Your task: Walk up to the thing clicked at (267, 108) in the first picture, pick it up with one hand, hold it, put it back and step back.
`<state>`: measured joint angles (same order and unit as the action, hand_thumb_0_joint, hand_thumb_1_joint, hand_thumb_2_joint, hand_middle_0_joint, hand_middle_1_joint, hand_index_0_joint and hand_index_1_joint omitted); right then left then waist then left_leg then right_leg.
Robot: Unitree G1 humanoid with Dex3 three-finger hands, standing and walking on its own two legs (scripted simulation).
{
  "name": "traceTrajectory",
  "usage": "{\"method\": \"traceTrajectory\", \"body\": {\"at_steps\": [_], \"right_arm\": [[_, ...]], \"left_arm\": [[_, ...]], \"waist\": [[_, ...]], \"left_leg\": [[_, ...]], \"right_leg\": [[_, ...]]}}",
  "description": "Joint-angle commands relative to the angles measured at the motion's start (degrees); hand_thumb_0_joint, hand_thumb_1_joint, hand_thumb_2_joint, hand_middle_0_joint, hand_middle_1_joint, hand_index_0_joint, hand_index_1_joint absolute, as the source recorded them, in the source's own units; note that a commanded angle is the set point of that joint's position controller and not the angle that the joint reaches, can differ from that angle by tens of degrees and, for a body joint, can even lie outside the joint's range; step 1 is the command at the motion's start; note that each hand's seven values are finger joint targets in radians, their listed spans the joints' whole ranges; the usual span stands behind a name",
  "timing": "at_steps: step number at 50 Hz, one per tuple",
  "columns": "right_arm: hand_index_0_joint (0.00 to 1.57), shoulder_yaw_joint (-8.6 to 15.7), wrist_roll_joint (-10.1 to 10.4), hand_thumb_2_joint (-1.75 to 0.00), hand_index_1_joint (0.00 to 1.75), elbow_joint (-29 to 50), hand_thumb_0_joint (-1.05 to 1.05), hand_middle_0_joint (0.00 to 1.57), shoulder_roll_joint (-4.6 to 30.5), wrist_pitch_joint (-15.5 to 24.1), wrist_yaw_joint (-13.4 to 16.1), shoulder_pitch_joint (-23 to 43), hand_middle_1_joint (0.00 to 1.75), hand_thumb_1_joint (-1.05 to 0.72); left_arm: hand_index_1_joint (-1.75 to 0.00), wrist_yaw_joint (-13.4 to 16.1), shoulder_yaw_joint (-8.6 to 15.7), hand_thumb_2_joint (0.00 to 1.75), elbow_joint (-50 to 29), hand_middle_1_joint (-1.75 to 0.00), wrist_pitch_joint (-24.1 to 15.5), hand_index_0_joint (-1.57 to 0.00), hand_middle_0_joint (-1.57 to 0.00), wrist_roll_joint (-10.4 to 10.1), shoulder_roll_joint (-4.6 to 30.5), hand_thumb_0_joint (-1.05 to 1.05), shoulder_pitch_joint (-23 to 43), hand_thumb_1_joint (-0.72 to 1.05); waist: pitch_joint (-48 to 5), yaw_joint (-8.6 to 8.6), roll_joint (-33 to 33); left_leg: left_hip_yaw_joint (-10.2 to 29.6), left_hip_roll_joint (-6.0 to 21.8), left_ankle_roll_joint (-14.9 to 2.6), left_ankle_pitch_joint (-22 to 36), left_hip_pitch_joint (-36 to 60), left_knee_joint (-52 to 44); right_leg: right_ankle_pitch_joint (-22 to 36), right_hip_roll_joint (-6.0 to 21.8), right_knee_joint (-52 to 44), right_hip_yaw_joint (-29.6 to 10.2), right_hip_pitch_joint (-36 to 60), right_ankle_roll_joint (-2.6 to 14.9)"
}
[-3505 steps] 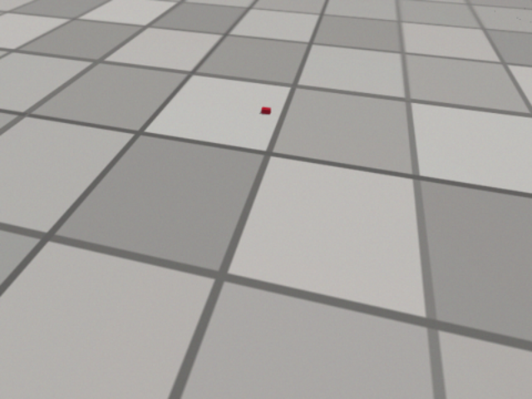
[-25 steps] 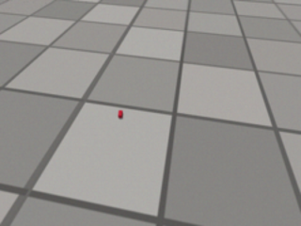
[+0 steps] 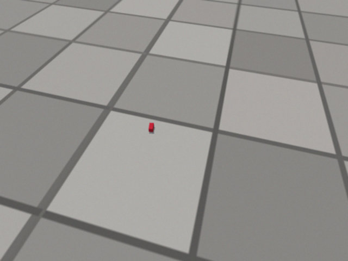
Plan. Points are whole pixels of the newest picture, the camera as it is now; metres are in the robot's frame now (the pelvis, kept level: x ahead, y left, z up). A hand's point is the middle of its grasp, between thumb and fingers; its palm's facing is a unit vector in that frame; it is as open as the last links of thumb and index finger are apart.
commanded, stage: step back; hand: left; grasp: from above
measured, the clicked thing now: (151, 127) +1.11 +0.20 -0.75
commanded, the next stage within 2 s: stand in 0.08 s
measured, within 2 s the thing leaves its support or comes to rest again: neither
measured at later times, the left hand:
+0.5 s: hand out of the picture +0.07 +0.25 -0.14, palm faces -0.03 -0.94 -0.34, open 7.4 cm
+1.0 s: hand out of the picture +0.06 +0.24 -0.14, palm faces -0.06 -0.94 -0.34, open 7.4 cm
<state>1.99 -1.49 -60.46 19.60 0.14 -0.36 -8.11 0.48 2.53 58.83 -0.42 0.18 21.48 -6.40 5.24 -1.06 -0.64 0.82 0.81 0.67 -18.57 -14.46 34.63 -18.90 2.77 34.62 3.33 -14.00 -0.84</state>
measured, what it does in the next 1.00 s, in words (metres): stands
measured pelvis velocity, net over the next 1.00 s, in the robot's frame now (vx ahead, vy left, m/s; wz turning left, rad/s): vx -0.02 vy -0.01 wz -0.02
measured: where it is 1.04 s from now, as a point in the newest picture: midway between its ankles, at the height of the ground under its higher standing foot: outside the picture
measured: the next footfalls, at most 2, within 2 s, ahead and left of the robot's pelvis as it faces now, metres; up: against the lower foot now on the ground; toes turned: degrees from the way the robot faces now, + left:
none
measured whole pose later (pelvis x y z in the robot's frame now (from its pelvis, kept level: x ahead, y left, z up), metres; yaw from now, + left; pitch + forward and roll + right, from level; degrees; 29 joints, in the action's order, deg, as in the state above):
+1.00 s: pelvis -0.02 -0.01 +0.02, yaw -1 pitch -2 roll +0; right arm 0.4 -1.2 -65.9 19.8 0.5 -1.3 -8.2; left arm -0.8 -0.5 64.8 -0.9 0.4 20.4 -6.6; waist 3.0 0.5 0.1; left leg -0.1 2.3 2.1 -9.2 -7.4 19.0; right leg -9.5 0.9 19.6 2.8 -7.8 0.1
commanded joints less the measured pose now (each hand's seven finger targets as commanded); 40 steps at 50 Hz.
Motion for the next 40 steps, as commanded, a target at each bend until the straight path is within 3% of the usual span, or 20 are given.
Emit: {"method": "traceTrajectory", "body": {"at_steps": [1,3,4,7,11,18,26,33,40], "right_arm": [[0.20,2.3,1.0,-0.90,0.30,3.4,0.00,0.20,12.6,1.0,1.4,3.7,0.30,-0.90],[0.20,2.4,1.0,-0.90,0.30,2.0,0.00,0.20,12.6,0.9,1.5,2.9,0.30,-0.90],[0.20,1.7,0.8,-0.90,0.30,2.3,0.00,0.20,13.5,1.7,1.3,3.5,0.30,-0.90],[0.20,1.6,0.9,-0.90,0.30,1.9,0.00,0.20,13.3,2.2,1.2,5.6,0.30,-0.90],[0.20,1.2,1.1,-0.90,0.30,1.2,0.00,0.20,12.6,2.2,1.0,6.5,0.30,-0.90],[0.20,1.2,1.1,-0.90,0.30,0.7,0.00,0.20,12.4,1.8,0.6,8.4,0.30,-0.90],[0.20,0.9,1.0,-0.90,0.30,-0.4,0.00,0.20,11.8,1.6,0.1,8.3,0.30,-0.90],[0.20,0.8,0.9,-0.90,0.30,-1.2,0.00,0.20,12.0,1.8,0.0,6.8,0.30,-0.90],[0.20,0.6,0.7,-0.90,0.30,-1.8,0.00,0.20,11.8,1.3,-0.1,3.9,0.30,-0.90]], "left_arm": [[-0.30,0.8,2.8,0.90,-2.5,-0.30,-2.3,-0.20,-0.20,0.1,12.9,0.00,1.2,0.90],[-0.30,0.9,2.7,0.90,-2.2,-0.30,-2.0,-0.20,-0.20,-0.1,12.5,0.00,2.9,0.90],[-0.30,0.5,0.9,0.90,-0.6,-0.30,-1.6,-0.20,-0.20,-0.6,9.2,0.00,1.2,0.90],[-0.30,0.2,0.5,0.90,-0.1,-0.30,-1.3,-0.20,-0.20,-0.4,9.7,0.00,3.1,0.90],[-0.30,0.1,0.2,0.90,1.2,-0.30,-1.5,-0.20,-0.20,-0.1,10.2,0.00,3.4,0.90],[-0.30,-0.1,-0.2,0.90,2.4,-0.30,-1.7,-0.20,-0.20,0.3,10.4,0.00,4.4,0.90],[-0.30,-0.2,-0.3,0.90,3.1,-0.30,-2.2,-0.20,-0.20,0.4,10.8,0.00,4.2,0.90],[-0.30,-0.3,-0.4,0.90,3.2,-0.30,-2.3,-0.20,-0.20,0.4,11.3,0.00,3.5,0.90],[-0.30,-0.3,-0.3,0.90,2.8,-0.30,-1.8,-0.20,-0.20,0.4,12.0,0.00,3.5,0.90]], "waist": [[-11.1,-0.11,3.5],[-12.3,0.53,3.7],[-11.3,0.08,4.0],[-8.0,0.17,3.7],[-8.5,0.35,2.5],[-6.2,0.65,2.1],[-5.5,0.82,1.1],[-6.8,0.85,0.5],[-3.7,1.43,-0.9]], "left_leg": [[4.0,5.2,-3.34,25.4,0.8,-4.7],[4.2,5.7,-3.22,29.1,4.4,-5.8],[6.5,7.2,-3.51,30.1,7.3,-9.1],[7.2,7.8,-2.91,26.7,5.2,-12.6],[5.7,7.4,-2.15,28.9,9.1,-13.8],[4.4,6.6,-1.54,18.1,8.6,-17.9],[4.2,6.3,-1.17,11.1,8.6,-19.8],[4.1,6.5,-1.12,12.5,8.7,-19.7],[3.7,5.8,-1.12,7.2,6.8,-19.3]], "right_leg": [[23.1,5.6,-4.8,-5.9,9.4,3.63],[24.3,5.8,-3.8,-5.1,8.5,3.94],[24.1,4.1,-5.4,-5.0,7.1,3.05],[19.5,3.6,-8.8,-4.3,8.2,2.07],[22.5,4.5,-11.5,-4.9,9.5,1.99],[15.9,4.9,-17.3,-5.7,9.3,1.30],[9.7,5.2,-20.2,-6.7,7.2,1.34],[12.3,5.5,-19.7,-7.1,8.1,1.74],[1.4,5.5,-22.2,-8.5,4.2,1.83]]}}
